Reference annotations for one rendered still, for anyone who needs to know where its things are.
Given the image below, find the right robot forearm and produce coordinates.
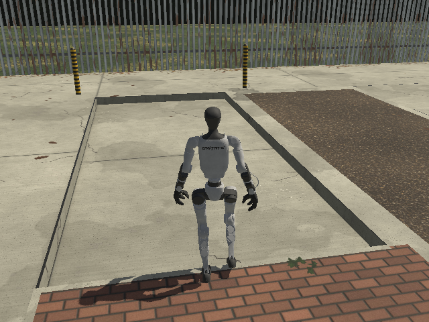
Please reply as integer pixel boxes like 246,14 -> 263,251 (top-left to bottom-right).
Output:
241,163 -> 256,195

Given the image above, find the left robot foot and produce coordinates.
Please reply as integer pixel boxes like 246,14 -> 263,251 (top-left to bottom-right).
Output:
202,265 -> 212,283

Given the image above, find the robot right upper arm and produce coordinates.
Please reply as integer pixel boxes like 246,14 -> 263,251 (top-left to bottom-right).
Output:
227,136 -> 247,174

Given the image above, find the robot left thigh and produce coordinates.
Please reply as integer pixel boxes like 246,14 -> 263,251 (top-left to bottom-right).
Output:
192,188 -> 209,239

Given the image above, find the left robot hand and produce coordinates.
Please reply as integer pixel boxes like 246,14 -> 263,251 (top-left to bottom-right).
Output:
174,189 -> 189,205

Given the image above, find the left robot forearm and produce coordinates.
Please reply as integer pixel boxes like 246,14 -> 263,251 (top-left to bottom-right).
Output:
175,163 -> 188,192

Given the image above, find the right robot hand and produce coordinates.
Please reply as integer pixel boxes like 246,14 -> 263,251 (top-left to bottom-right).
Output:
242,192 -> 258,211

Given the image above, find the robot left upper arm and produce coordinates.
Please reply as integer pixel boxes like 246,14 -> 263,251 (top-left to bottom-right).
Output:
182,136 -> 199,173

